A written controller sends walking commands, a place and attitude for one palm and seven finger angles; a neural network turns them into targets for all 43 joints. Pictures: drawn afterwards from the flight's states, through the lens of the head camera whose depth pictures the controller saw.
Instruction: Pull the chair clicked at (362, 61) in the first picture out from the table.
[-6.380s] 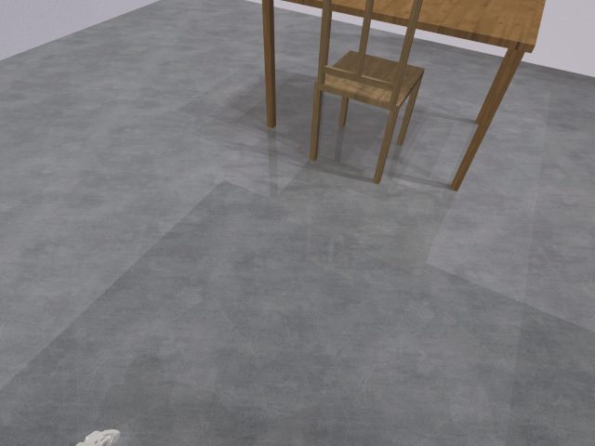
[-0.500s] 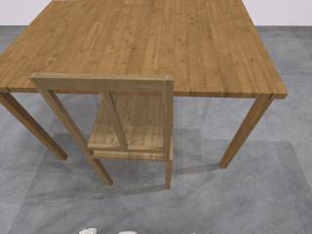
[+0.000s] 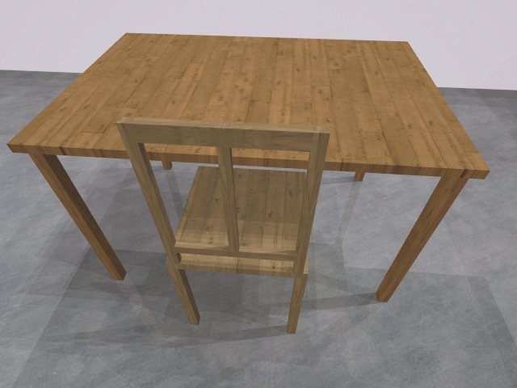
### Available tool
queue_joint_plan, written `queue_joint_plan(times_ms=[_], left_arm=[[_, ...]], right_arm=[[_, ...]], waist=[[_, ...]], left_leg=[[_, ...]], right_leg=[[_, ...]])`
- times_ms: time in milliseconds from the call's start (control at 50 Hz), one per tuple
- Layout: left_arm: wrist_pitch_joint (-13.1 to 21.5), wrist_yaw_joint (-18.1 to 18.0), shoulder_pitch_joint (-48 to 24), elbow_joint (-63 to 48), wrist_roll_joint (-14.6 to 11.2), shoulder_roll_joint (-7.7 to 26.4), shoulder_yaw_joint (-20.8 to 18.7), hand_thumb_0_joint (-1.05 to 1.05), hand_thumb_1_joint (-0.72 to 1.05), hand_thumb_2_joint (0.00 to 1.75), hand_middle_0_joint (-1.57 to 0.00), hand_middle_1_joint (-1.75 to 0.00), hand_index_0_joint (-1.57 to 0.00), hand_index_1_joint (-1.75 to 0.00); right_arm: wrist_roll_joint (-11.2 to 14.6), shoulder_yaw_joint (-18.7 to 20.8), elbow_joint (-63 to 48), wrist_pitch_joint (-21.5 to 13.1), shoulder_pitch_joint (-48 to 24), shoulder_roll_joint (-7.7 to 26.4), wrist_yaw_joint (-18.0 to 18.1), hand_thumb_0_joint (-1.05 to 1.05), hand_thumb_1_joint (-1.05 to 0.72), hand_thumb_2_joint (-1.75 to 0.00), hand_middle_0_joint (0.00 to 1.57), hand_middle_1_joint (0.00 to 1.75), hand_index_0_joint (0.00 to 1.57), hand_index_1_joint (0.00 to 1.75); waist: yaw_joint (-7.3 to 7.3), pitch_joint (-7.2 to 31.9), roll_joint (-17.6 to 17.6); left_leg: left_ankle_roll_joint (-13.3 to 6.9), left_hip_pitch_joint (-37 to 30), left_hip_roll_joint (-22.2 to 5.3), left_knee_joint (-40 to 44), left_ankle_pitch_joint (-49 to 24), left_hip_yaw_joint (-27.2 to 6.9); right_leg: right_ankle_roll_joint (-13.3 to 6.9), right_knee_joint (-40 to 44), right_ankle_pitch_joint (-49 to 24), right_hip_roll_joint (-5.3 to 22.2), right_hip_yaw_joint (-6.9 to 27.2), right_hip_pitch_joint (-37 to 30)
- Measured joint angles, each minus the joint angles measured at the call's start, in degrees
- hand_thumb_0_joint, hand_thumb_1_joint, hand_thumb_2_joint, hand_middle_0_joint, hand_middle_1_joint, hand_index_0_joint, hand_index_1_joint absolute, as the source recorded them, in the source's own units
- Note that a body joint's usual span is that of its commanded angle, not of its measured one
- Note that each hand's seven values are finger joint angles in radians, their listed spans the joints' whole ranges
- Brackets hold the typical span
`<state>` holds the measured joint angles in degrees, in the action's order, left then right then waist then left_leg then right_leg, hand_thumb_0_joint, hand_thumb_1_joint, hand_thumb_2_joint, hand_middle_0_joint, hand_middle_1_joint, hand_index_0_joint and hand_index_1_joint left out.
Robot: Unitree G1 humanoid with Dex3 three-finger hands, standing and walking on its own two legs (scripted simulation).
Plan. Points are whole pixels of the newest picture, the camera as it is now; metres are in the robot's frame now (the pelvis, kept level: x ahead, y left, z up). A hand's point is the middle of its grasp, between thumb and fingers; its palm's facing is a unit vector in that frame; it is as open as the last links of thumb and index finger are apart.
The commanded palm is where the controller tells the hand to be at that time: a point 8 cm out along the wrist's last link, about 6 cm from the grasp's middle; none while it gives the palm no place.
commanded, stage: come to a stop and stand still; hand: left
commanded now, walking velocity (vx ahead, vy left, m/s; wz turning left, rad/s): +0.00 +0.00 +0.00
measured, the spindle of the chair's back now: (230, 205) +0.50 +0.11 -0.05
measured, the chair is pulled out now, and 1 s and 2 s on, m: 0.00 0.00 0.00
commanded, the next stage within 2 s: look again from close up in 0.66 s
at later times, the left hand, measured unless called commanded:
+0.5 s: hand out of the picture +0.08 +0.17 -0.16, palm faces +0.03 -0.97 -0.23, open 7.3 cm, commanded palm none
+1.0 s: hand out of the picture +0.06 +0.16 -0.15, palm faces +0.03 -0.98 -0.22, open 7.4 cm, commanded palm none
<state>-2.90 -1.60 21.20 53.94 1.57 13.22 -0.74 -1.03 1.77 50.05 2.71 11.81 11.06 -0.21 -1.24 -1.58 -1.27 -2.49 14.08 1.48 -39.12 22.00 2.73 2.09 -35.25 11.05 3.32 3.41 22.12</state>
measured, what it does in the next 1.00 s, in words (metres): stands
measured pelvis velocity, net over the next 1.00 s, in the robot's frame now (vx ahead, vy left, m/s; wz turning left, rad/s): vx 0.04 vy -0.02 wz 0.01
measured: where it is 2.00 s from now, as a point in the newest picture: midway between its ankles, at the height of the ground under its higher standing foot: outside the picture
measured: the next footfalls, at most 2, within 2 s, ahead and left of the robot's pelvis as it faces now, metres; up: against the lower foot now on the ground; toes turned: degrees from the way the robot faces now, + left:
none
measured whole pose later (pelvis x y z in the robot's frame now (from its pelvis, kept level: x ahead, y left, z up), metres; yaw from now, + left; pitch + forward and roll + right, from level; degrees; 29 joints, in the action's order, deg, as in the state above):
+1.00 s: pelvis +0.04 -0.02 +0.02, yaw +0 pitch -2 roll +1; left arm -0.1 -2.2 14.9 61.2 0.4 9.2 -0.4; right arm -0.4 1.6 64.1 0.1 14.5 9.3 1.0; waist 0.5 -3.6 -0.3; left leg -0.5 6.3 0.5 -26.2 18.2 1.6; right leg 2.4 -26.5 8.9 1.3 4.2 16.0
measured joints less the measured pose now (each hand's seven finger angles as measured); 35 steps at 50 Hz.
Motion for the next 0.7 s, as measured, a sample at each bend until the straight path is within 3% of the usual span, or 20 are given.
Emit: queue_joint_plan(times_ms=[260, 460, 700], left_arm=[[1.9, -0.1, -0.9, 2.5, -0.8, -4.1, 0.7, 0.01, 0.91, 0.90, -0.20, -0.30, -0.20, -0.30], [2.9, -0.8, -5.9, 4.1, -1.2, -3.6, 0.4, 0.01, 0.92, 0.90, -0.20, -0.30, -0.20, -0.30], [3.0, -0.7, -8.6, 4.9, -1.2, -3.7, 0.3, 0.00, 0.91, 0.90, -0.20, -0.30, -0.20, -0.30]], right_arm=[[0.3, 0.2, 6.1, -1.4, 4.5, -0.5, 0.6, 0.00, -0.91, -0.90, 0.20, 0.30, 0.20, 0.30], [0.5, -0.1, 10.3, -2.4, 4.5, -1.5, 1.3, 0.00, -0.91, -0.90, 0.19, 0.30, 0.20, 0.30], [0.5, -0.1, 11.9, -2.7, 2.1, -1.5, 1.3, 0.00, -0.91, -0.90, 0.19, 0.30, 0.20, 0.30]], waist=[[1.22, -0.7, 0.7], [2.40, -1.2, 1.2], [2.35, -1.4, 0.4]], left_leg=[[0.2, -1.6, 0.9, 6.1, -2.1, -0.9], [1.3, -4.9, -0.1, 8.7, -2.0, -1.3], [1.9, -7.0, -0.8, 10.9, -2.6, -1.0]], right_leg=[[1.4, 4.2, -1.5, -0.3, 1.3, -1.2], [0.9, 4.9, -0.4, -1.2, 0.8, -3.6], [0.4, 6.3, -0.8, -1.9, 1.0, -5.1]])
